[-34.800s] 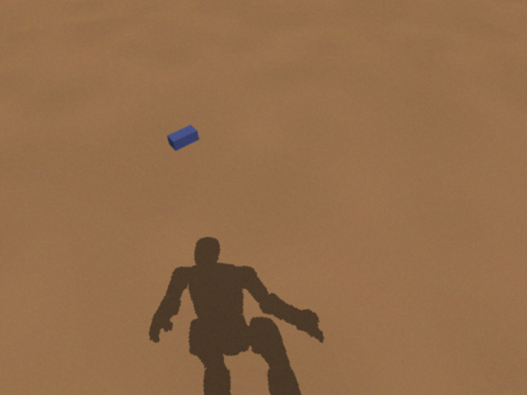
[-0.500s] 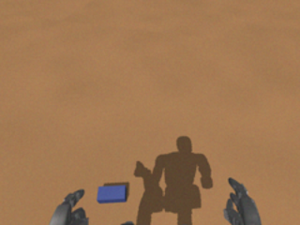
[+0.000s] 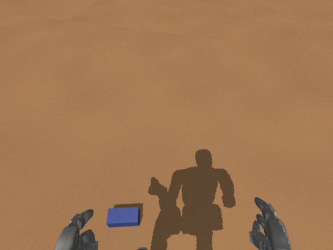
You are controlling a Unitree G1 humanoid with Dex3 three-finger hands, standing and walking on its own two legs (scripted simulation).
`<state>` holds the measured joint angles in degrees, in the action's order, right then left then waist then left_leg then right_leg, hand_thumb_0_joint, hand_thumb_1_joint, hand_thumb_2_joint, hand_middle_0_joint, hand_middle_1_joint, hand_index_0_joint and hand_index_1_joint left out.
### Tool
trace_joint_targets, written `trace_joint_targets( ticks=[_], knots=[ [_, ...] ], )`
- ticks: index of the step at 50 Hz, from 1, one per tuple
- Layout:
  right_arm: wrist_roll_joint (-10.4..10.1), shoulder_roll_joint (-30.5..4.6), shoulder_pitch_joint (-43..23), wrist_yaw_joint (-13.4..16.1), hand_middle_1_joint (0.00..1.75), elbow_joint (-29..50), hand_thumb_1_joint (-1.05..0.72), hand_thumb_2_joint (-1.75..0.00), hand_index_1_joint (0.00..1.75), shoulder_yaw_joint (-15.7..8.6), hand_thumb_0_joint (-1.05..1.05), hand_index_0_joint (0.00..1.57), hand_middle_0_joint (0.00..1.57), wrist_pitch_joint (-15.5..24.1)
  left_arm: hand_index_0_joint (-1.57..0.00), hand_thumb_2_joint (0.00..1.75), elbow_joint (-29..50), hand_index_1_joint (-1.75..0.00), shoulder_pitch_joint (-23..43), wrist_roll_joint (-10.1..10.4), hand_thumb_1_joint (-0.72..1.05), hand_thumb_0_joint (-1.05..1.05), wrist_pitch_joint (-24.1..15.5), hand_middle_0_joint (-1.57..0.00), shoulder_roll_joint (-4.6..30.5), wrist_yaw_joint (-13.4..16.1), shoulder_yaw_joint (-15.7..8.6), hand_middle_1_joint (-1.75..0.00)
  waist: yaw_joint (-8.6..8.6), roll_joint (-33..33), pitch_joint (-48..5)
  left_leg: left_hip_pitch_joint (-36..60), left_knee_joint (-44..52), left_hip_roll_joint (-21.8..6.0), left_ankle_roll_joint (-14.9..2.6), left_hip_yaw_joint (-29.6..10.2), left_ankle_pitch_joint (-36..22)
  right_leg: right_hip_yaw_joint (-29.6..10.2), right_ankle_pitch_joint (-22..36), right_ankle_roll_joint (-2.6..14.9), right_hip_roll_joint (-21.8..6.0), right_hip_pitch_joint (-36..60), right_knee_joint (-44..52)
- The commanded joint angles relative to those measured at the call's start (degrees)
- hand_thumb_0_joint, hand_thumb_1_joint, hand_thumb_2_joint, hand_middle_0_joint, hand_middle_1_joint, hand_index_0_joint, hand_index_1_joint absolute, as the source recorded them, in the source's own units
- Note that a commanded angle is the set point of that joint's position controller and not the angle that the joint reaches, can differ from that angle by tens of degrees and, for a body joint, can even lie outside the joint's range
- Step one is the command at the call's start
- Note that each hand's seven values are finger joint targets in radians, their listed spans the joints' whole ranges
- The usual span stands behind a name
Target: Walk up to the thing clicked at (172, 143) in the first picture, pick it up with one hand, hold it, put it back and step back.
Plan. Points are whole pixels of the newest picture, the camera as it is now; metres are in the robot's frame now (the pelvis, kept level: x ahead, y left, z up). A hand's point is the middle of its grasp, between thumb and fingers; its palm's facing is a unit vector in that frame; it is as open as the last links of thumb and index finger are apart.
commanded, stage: home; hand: left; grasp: from above
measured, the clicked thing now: (123, 217) +0.41 +0.24 -0.68
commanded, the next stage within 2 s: stand in 0.46 s
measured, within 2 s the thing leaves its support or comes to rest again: neither
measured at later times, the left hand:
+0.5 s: hand (95, 247) +0.16 +0.18 -0.05, palm faces +0.03 -0.98 -0.20, open 7.4 cm
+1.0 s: hand out of the picture +0.07 +0.24 -0.10, palm faces +0.04 -0.95 -0.32, open 7.4 cm
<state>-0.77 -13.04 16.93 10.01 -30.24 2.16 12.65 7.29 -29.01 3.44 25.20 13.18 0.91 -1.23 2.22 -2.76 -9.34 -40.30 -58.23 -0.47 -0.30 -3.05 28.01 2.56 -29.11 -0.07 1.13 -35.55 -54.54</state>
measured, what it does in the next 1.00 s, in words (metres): stands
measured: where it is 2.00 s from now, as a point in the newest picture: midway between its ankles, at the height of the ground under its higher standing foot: outside the picture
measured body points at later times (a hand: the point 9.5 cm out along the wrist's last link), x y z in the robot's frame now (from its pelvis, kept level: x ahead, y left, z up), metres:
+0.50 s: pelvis +0.00 +0.00 +0.00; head +0.01 +0.00 +0.45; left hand +0.15 +0.23 -0.03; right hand +0.16 -0.25 -0.06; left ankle +0.01 +0.11 -0.68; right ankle -0.02 -0.12 -0.68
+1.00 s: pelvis -0.01 +0.01 +0.05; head +0.00 +0.01 +0.50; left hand +0.06 +0.29 -0.08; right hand +0.07 -0.27 -0.08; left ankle +0.01 +0.11 -0.68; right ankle -0.02 -0.12 -0.68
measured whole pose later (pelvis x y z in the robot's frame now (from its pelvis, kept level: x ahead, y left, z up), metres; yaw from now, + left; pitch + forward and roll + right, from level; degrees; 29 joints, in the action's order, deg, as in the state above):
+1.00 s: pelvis -0.01 +0.01 +0.05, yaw +0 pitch -2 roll +0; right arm 2.6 -16.2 11.8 0.7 -55.2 -2.4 0.7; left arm -50.5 -12.9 -2.0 1.9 15.9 1.7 -2.5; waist -1.1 0.1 2.5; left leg -15.8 -34.7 2.0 -1.6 -0.9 16.8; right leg 0.5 -19.3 -1.2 -1.6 -12.9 -34.2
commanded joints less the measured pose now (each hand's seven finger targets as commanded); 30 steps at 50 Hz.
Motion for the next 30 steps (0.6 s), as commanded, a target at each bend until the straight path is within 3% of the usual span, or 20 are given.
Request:
trace_joint_targets(
  ticks=[1, 7, 21, 27, 28, 29, 30],
  knots=[
    [0.3, -6.9, -3.6, 0.9, 0.3, 9.2, -0.9, -0.9, 0.3, -3.2, 0.0, 0.2, 0.2, 3.2, -0.2, 0.9, 10.5, -0.3, 0.7, -0.5, 0.9, 0.0, -2.8, -0.2, 5.5, 0.6, -3.4, -0.3, 0.42, 1.3, -4.7, 8.3, 8.2, 0.2, -0.72, 0.4, -17.5, 0.3, 17.5, 0.03, 0.6, 1.5, 8.6],
    [0.3, -6.7, -4.1, 0.6, 0.3, 9.3, -0.9, -0.9, 0.3, -3.1, 0.0, 0.2, 0.2, 3.0, -0.2, 0.9, 10.8, -0.3, 1.5, -0.6, 0.9, 0.0, -3.0, -0.2, 5.6, 0.6, -3.5, -0.3, 0.04, -0.4, -3.9, 7.5, 9.9, -0.1, -0.45, -0.6, -13.8, 0.9, 13.4, 0.44, 0.9, 0.3, 8.5],
    [0.3, -7.3, -3.2, 0.6, 0.3, 9.2, -0.9, -0.9, 0.3, -3.6, 0.0, 0.2, 0.2, 2.7, -0.2, 0.9, 9.4, -0.3, -0.2, -0.5, 0.9, 0.0, -2.8, -0.2, 6.1, 0.6, -4.1, -0.3, 0.38, -0.6, -5.6, 8.4, 9.0, 0.0, -0.47, -0.3, -16.7, 0.6, 15.8, 0.5, 0.7, 1.2, 8.0],
    [0.1, -6.8, -4.0, 0.5, 0.3, 10.1, -0.9, -0.9, 0.3, -3.2, 0.0, 0.2, 0.2, 2.7, -0.2, 0.9, 11.8, -0.3, 2.1, -0.2, 0.9, 0.0, -3.2, -0.2, 5.9, 0.6, -3.6, -0.3, -0.04, -0.5, -3.5, 6.9, 10.1, 0.0, -0.56, -0.5, -12.0, 0.9, 11.8, 0.55, 0.8, 0.2, 8.7],
    [7.0, -12.1, -8.5, -2.9, 0.3, -4.4, -0.9, -0.9, 0.3, -5.5, 0.0, 0.2, 0.2, -3.0, -0.2, 0.9, -8.3, -0.3, 18.0, -7.4, 0.9, 0.0, -14.4, -0.2, 10.7, 2.8, -3.8, -0.3, -4.53, 3.9, 10.2, 5.5, 14.8, -1.5, -3.29, -2.1, -19.9, -5.4, 12.5, 2.45, -4.4, 11.5, 12.9],
    [6.9, -12.8, -8.6, -4.2, 0.3, -5.1, -0.9, -0.9, 0.3, -6.7, 0.0, 0.2, 0.2, -5.0, -0.2, 0.9, -19.1, -0.3, 13.6, -7.5, 0.9, 0.0, -18.2, -0.2, 11.7, 2.5, -5.0, -0.3, -3.7, 5.7, 4.1, 11.1, 14.4, -1.0, -3.99, -0.9, -21.4, -8.4, 13.9, 4.29, -5.1, 12.7, 13.7],
    [6.9, -12.6, -7.6, -5.2, 0.3, -4.7, -0.9, -0.9, 0.3, -6.4, 0.0, 0.2, 0.2, -5.8, -0.2, 0.9, -21.4, -0.3, 13.8, -7.7, 0.9, 0.0, -20.0, -0.2, 12.0, 2.2, -4.8, -0.3, -2.86, 6.7, 2.7, 13.0, 14.4, -1.1, -4.05, -1.2, -22.4, -9.8, 14.6, 5.06, -5.6, 12.4, 13.4]
  ],
)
